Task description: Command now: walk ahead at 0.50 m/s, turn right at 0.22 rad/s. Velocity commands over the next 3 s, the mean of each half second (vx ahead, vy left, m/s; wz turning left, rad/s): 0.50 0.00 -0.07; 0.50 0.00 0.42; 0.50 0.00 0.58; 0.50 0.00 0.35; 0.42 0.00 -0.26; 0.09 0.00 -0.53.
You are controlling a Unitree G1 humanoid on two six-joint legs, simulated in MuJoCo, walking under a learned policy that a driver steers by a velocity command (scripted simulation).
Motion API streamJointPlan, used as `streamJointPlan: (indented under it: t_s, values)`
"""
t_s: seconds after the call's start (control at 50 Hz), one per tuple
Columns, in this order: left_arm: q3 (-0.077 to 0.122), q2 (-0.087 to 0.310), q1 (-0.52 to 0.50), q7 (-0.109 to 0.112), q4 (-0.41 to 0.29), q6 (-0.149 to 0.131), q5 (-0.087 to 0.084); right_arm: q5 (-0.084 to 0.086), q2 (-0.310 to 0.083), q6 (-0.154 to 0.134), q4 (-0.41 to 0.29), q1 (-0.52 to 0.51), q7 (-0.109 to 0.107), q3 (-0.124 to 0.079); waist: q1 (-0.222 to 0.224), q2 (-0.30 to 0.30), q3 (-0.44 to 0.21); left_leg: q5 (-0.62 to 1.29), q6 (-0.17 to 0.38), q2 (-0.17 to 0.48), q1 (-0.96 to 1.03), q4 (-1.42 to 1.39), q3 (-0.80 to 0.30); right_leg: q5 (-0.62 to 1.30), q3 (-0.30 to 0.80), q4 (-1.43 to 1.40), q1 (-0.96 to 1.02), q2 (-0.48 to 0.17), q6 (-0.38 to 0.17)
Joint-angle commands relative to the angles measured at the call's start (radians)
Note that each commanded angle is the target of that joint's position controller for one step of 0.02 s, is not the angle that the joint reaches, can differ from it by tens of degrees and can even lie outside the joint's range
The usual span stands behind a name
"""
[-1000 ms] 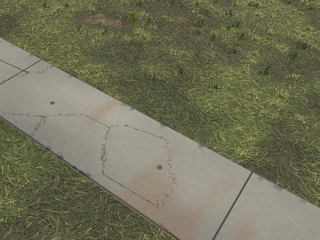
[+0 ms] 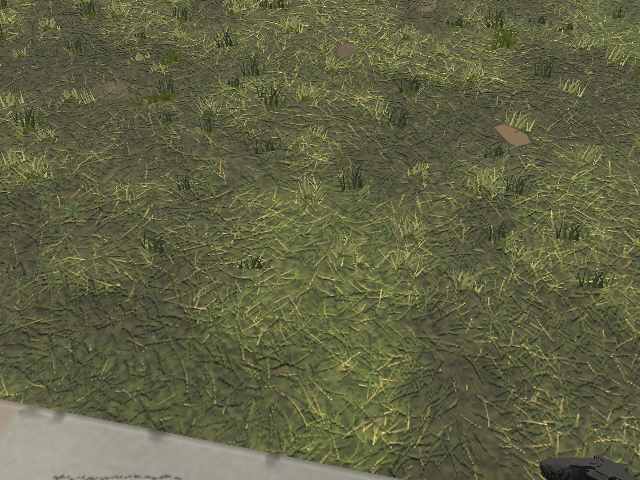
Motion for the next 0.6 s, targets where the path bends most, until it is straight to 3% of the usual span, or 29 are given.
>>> streamJointPlan:
  t_s: [0.02,0.04,0.06,0.12,0.16,0.26,0.32,0.38,0.44,0.46,0.48,0.5,0.52,0.54,0.56,0.58,0.6]
  values:
    - [0.008,0.105,0.088,0.004,-0.056,-0.012,0.016,0.017,-0.216,0.01,0.033,0.323,-0.009,-0.081,-0.112,0.125,-0.221,-0.29,0.216,0.426,0.639,-0.259,-0.774,-0.003,-0.042,0.616,-0.561,-0.049,0.011]
    - [0.01,0.104,-0.007,-0.004,-0.069,-0.012,0.019,0.025,-0.149,0.009,0.023,0.249,-0.004,-0.066,-0.104,0.04,-0.103,-0.252,0.197,0.381,0.508,-0.273,-0.605,0.086,-0.041,0.597,-0.559,-0.08,0.013]
    - [0.004,0.087,-0.058,-0.011,-0.081,-0.013,0.019,0.018,-0.115,0.005,0.028,0.215,0.0,-0.057,-0.093,0.012,-0.055,-0.139,0.175,0.331,0.428,-0.296,-0.489,0.132,-0.054,0.556,-0.545,-0.109,0.016]
    - [-0.002,0.061,-0.069,-0.028,-0.079,0.009,0.035,0.026,-0.092,-0.017,0.074,0.256,0.002,-0.047,-0.064,0.093,-0.025,0.142,0.134,0.24,0.337,-0.325,-0.298,0.157,-0.086,0.472,-0.484,-0.144,0.033]
    - [-0.007,0.051,-0.084,-0.035,-0.08,0.019,0.039,0.038,-0.107,-0.029,0.097,0.278,0.005,-0.053,-0.053,0.105,-0.04,0.156,0.158,0.236,0.351,-0.355,-0.259,0.176,-0.113,0.447,-0.519,-0.156,0.049]
    - [-0.028,0.018,-0.309,-0.047,-0.146,0.017,0.036,0.041,-0.1,-0.023,0.147,0.348,0.006,-0.052,-0.09,0.084,0.021,0.195,0.153,0.191,0.367,-0.421,-0.153,0.343,-0.194,0.233,-0.622,-0.212,0.085]
    - [-0.043,-0.004,-0.412,-0.05,-0.172,0.011,0.028,0.041,-0.113,-0.022,0.175,0.394,0.006,-0.055,-0.119,0.088,0.028,0.255,0.139,0.183,0.38,-0.413,-0.111,0.423,-0.231,0.065,-0.571,-0.202,0.085]
    - [-0.045,0.008,-0.473,-0.045,-0.189,0.007,0.023,0.036,-0.125,-0.018,0.2,0.431,0.002,-0.057,-0.133,0.089,0.035,0.3,0.134,0.215,0.434,-0.384,-0.112,0.426,-0.245,-0.027,-0.532,-0.184,0.065]
    - [-0.037,0.026,-0.465,-0.036,-0.193,-0.001,0.025,0.031,-0.135,-0.01,0.219,0.431,-0.006,-0.059,-0.109,0.084,0.038,0.425,0.123,0.248,0.48,-0.306,-0.14,0.348,-0.239,-0.091,-0.46,-0.161,0.031]
    - [-0.03,0.038,-0.404,-0.029,-0.174,-0.008,0.029,0.031,-0.145,-0.007,0.22,0.417,-0.009,-0.061,-0.077,0.081,0.011,0.532,0.112,0.241,0.484,-0.231,-0.139,0.315,-0.241,-0.125,-0.373,-0.137,0.018]
    - [-0.019,0.053,-0.276,-0.021,-0.13,-0.018,0.035,0.036,-0.148,-0.004,0.222,0.403,-0.009,-0.061,-0.017,0.053,-0.054,0.589,0.096,0.206,0.456,-0.082,-0.114,0.334,-0.25,-0.197,-0.205,-0.113,-0.001]
    - [-0.001,0.103,-0.112,-0.007,-0.084,-0.031,0.052,0.043,-0.128,-0.005,0.209,0.395,-0.008,-0.054,0.045,0.007,-0.162,0.445,0.077,0.157,0.321,0.124,-0.084,0.321,-0.164,-0.208,0.044,-0.199,-0.035]
    - [0.023,0.202,0.003,0.007,-0.082,-0.035,0.076,0.07,-0.031,-0.008,0.161,0.441,-0.003,-0.029,0.054,-0.166,-0.309,-0.018,0.036,0.039,0.024,0.461,-0.012,0.179,0.209,-0.257,0.331,-0.5,-0.105]
    - [0.032,0.213,-0.014,0.001,-0.076,-0.016,0.043,0.059,-0.078,0.003,0.176,0.488,-0.013,-0.047,0.025,-0.221,-0.341,-0.427,0.04,-0.034,-0.117,0.632,-0.046,0.147,0.457,-0.367,0.307,-0.605,-0.162]
    - [0.013,0.132,-0.101,-0.004,-0.088,-0.01,0.025,0.041,-0.124,0.015,0.184,0.425,-0.016,-0.064,-0.008,-0.092,-0.185,-0.356,0.049,0.033,-0.157,0.674,-0.101,0.08,0.331,-0.386,0.176,-0.549,-0.135]
    - [-0.002,0.071,-0.171,-0.007,-0.095,-0.016,0.019,0.039,-0.094,0.015,0.178,0.377,-0.007,-0.06,-0.03,-0.064,-0.073,-0.28,0.046,0.068,-0.15,0.642,-0.099,0.121,0.2,-0.433,0.043,-0.501,-0.112]
    - [-0.009,0.039,-0.205,-0.007,-0.093,-0.024,0.02,0.038,-0.072,0.022,0.182,0.362,-0.002,-0.058,-0.054,-0.065,-0.028,-0.235,0.043,0.093,-0.118,0.603,-0.093,0.185,0.099,-0.47,-0.036,-0.454,-0.077]
Next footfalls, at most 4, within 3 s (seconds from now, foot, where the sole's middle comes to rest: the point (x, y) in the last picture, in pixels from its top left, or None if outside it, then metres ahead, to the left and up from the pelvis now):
0.50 right None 0.41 -0.11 -0.76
1.06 left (305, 386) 0.66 0.11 -0.76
1.60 right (315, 254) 1.02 0.12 -0.76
2.08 left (192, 239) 1.04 0.44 -0.76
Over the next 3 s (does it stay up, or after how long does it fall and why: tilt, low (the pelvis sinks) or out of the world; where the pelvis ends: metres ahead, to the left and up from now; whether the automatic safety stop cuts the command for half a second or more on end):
stays up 1.21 0.46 0.01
